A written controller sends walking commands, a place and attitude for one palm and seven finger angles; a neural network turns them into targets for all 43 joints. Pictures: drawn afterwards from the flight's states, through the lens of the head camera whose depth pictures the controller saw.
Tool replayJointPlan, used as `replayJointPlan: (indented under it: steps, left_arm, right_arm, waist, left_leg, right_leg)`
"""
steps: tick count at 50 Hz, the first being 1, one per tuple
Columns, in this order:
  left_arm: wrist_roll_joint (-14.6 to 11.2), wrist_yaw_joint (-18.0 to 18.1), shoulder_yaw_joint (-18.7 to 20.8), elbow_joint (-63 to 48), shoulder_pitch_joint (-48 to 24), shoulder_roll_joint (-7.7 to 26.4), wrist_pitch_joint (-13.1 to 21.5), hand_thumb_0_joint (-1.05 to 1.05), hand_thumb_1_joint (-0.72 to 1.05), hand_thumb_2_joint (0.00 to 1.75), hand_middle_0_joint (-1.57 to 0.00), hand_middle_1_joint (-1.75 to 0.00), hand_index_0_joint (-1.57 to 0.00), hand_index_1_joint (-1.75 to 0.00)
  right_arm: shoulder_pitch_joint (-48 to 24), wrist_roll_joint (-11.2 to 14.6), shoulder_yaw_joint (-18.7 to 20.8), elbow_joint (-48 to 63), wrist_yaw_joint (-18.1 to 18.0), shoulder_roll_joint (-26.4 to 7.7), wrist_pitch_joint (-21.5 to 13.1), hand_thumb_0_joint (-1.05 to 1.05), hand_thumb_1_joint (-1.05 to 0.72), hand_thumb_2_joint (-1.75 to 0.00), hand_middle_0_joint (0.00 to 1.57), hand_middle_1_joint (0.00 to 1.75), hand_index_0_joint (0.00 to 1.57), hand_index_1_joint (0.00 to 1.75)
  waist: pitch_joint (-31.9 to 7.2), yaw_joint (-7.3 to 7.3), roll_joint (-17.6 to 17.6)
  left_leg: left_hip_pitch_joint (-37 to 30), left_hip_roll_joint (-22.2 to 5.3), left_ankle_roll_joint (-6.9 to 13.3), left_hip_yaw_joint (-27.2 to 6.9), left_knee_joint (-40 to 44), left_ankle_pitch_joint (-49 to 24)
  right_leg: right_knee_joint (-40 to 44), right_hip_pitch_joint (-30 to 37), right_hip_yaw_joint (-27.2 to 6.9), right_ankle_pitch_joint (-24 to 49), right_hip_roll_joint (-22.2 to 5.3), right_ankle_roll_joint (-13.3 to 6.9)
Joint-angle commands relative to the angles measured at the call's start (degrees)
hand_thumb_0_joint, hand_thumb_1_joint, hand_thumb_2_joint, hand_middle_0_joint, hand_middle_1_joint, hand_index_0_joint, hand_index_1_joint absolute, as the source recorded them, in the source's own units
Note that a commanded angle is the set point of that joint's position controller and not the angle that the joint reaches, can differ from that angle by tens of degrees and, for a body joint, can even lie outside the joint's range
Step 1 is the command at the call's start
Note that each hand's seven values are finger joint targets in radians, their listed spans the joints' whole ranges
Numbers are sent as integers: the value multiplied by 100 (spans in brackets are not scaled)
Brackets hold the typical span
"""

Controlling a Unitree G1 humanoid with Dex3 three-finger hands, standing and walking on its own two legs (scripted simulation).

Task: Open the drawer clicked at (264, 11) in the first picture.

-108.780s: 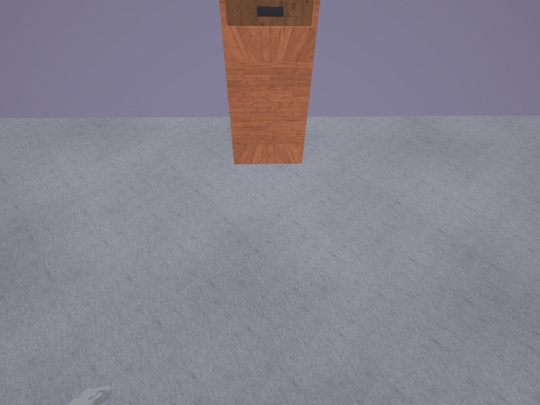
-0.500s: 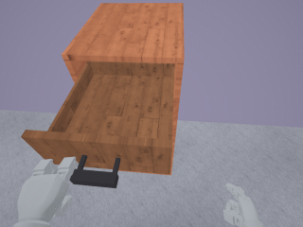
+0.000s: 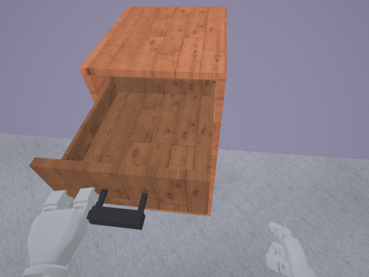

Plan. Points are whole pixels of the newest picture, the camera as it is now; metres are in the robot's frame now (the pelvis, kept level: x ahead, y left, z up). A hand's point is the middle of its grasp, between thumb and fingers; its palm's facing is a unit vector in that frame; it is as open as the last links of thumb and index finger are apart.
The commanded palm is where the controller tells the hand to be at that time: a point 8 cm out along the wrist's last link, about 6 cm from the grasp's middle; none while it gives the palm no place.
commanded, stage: lift the hand off the handle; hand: left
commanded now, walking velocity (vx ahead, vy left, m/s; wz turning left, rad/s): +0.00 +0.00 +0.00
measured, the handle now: (120, 206) +0.23 +0.17 +0.07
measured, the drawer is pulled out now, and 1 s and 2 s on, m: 0.29 0.29 0.29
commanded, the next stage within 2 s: draw the hand back to the body in 1.36 s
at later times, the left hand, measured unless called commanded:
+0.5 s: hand (61, 216) +0.18 +0.25 +0.11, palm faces +0.12 -0.08 -0.99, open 13.7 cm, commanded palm +0.14 +0.24 +0.16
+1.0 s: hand (50, 192) +0.19 +0.23 +0.18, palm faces +0.15 -0.07 -0.99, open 13.8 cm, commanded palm +0.14 +0.22 +0.24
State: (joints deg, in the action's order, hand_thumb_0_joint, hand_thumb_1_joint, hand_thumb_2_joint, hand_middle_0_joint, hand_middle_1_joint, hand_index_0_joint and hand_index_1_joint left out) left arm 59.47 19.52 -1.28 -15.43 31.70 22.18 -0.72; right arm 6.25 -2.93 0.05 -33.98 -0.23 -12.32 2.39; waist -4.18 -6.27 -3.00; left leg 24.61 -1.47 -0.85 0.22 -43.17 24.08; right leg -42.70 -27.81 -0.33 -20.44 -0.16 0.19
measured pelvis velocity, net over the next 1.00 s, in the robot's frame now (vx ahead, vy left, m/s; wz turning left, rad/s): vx -0.01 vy -0.01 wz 0.02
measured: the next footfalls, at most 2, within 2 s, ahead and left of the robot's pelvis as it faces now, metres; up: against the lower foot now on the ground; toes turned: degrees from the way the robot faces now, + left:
none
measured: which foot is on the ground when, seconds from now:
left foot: down 0.00-1.00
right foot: down 0.00-1.00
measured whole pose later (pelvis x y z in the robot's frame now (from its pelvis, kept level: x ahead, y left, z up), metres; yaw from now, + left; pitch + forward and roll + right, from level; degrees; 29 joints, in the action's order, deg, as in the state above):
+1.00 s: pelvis -0.01 -0.01 +0.03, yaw +1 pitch -3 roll +0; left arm 48.4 -0.8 1.8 -31.4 21.5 30.6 -12.5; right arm 2.9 1.2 -3.3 -34.1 -0.4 -14.3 6.1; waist -0.3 -6.6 -7.4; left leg 7.3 -1.2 -1.1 -0.5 -26.1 15.7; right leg -26.6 -10.4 0.6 -13.1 -0.4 0.1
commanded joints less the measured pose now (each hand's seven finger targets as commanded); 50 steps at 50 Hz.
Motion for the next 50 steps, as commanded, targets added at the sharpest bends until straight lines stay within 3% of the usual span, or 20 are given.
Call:
replayJointPlan:
  steps: [1,3,5,6,14,15,16,20,24,30,31,32,40,41,42,45,46,47,48,50]
  left_arm:
    - [-105,244,491,-1289,-491,823,1,0,-50,30,-30,-120,-30,-120]
    - [-154,206,376,-1213,-481,702,-41,0,-50,30,-30,-120,-30,-120]
    - [-118,184,391,-1502,-667,810,-52,0,-50,30,-30,-120,-30,-120]
    - [-146,182,608,-1521,-594,1048,-107,0,-50,30,-30,-120,-30,-120]
    - [-338,-128,614,-1804,-620,1059,-336,0,-50,30,-30,-120,-30,-120]
    - [-402,-189,585,-2002,-643,1055,-354,0,-50,30,-30,-120,-30,-120]
    - [-450,-227,749,-2030,-562,1221,-409,0,-50,30,-30,-120,-30,-120]
    - [-507,-443,715,-2049,-601,1228,-532,0,-50,30,-30,-120,-30,-120]
    - [-561,-693,656,-1995,-725,1200,-663,0,-50,30,-30,-120,-30,-120]
    - [-631,-1023,553,-2568,-1351,1337,-681,0,-50,30,-30,-120,-30,-120]
    - [-631,-1062,700,-2611,-1372,1464,-710,0,-50,30,-30,-120,-30,-120]
    - [-588,-1095,520,-2658,-1401,1307,-668,0,-50,30,-30,-120,-30,-120]
    - [-666,-1379,893,-2391,-1596,1700,-883,0,-50,30,-30,-120,-30,-120]
    - [-755,-1430,1211,-2381,-1567,1945,-978,0,-50,30,-30,-120,-30,-120]
    - [-758,-1517,995,-2412,-1488,1723,-1007,0,-50,30,-30,-120,-30,-120]
    - [-985,-1711,1069,-2621,-1672,1883,-1081,0,-50,30,-30,-120,-30,-120]
    - [-1105,-1766,1156,-2806,-1665,1934,-1136,0,-50,30,-30,-120,-30,-120]
    - [-1057,-1838,859,-2854,-1746,1674,-1110,0,-50,30,-30,-120,-30,-120]
    - [-1133,-1880,905,-2830,-1778,1769,-1092,0,-50,30,-30,-120,-30,-120]
    - [-1098,-1915,965,-3008,-1903,1885,-1034,0,-50,30,-30,-120,-30,-120]
  right_arm:
    - [-803,57,202,903,-72,-578,-286,0,-90,-90,20,30,20,30]
    - [-796,83,198,890,-69,-551,-279,0,-90,-90,20,30,20,30]
    - [-846,64,178,930,-87,-566,-273,0,-90,-90,20,30,20,30]
    - [-900,68,156,961,-113,-590,-273,0,-90,-90,20,30,20,30]
    - [-987,155,96,958,-130,-578,-196,0,-90,-90,20,30,20,30]
    - [-1019,179,107,995,-132,-606,-196,0,-90,-90,20,30,20,30]
    - [-1068,202,87,1014,-137,-634,-188,0,-90,-90,20,30,20,30]
    - [-1071,220,41,1017,-126,-639,-118,0,-90,-90,20,30,20,30]
    - [-1124,247,4,1001,-135,-636,-72,0,-90,-90,20,30,20,30]
    - [-1205,284,-34,1037,-146,-667,-47,0,-90,-90,20,30,20,30]
    - [-1335,315,-59,1052,-153,-675,-69,0,-90,-90,20,30,20,30]
    - [-1181,278,-120,1055,-118,-623,-91,0,-90,-90,20,30,20,30]
    - [-1379,350,-133,938,-89,-636,21,0,-90,-90,20,30,20,30]
    - [-1539,411,-142,946,-88,-671,19,0,-90,-90,20,30,20,30]
    - [-1428,374,-196,999,-53,-609,21,0,-90,-90,20,30,20,30]
    - [-1499,428,-125,980,-56,-697,86,0,-90,-90,20,30,20,30]
    - [-1693,491,-147,1060,-56,-728,64,0,-90,-90,20,30,20,30]
    - [-1526,422,-202,1069,-27,-657,37,0,-90,-90,20,30,20,30]
    - [-1549,451,-127,997,-50,-695,68,0,-90,-90,20,30,20,30]
    - [-1515,430,-134,1056,-70,-745,50,0,-90,-90,20,30,20,30]
  waist:
    - [-821,154,35]
    - [-781,158,84]
    - [-861,110,27]
    - [-828,80,66]
    - [-692,43,28]
    - [-737,32,-121]
    - [-714,15,-151]
    - [-433,20,175]
    - [-329,-14,206]
    - [-440,10,-94]
    - [-394,2,-157]
    - [-440,3,-134]
    - [-232,-93,6]
    - [-300,-106,23]
    - [-387,-141,92]
    - [-324,-59,36]
    - [-345,-40,-189]
    - [-412,-47,-75]
    - [-315,24,-78]
    - [-359,-9,10]
  left_leg:
    - [-487,200,94,29,657,-1575]
    - [-466,199,107,34,691,-1560]
    - [-533,201,115,24,749,-1592]
    - [-520,184,107,8,793,-1554]
    - [-719,159,114,23,1087,-1766]
    - [-805,151,113,40,1124,-1866]
    - [-843,118,92,23,1169,-1977]
    - [-822,130,125,54,1341,-1737]
    - [-965,140,148,80,1524,-1683]
    - [-1297,114,151,78,1694,-1926]
    - [-1356,70,146,46,1714,-1904]
    - [-1331,83,162,58,1731,-1984]
    - [-1443,113,124,73,2005,-2067]
    - [-1443,73,113,39,2008,-2064]
    - [-1412,108,122,94,2039,-2120]
    - [-1481,115,130,123,2096,-2168]
    - [-1493,68,118,101,2084,-2068]
    - [-1483,115,137,121,2087,-2152]
    - [-1538,90,143,125,2139,-2101]
    - [-1568,100,155,127,2117,-2079]
  right_leg:
    - [753,547,-8,1214,192,-209]
    - [748,582,68,1225,174,-190]
    - [776,647,59,1194,167,-190]
    - [840,732,19,1142,169,-194]
    - [1041,1070,106,1251,130,-149]
    - [1084,1161,94,1382,114,-144]
    - [1130,1260,72,1439,125,-152]
    - [1300,1311,143,1260,97,-85]
    - [1475,1493,160,1188,83,-78]
    - [1667,1722,197,1302,60,-66]
    - [1739,1738,132,1260,101,-89]
    - [1687,1756,242,1196,40,-80]
    - [1909,2113,159,1489,45,-70]
    - [1923,2209,74,1559,93,-86]
    - [1862,2298,174,1532,10,-55]
    - [1961,2319,130,1725,30,-13]
    - [1990,2307,73,1640,70,-25]
    - [1946,2330,187,1598,6,-16]
    - [2035,2299,149,1598,31,-10]
    - [2056,2264,160,1568,13,14]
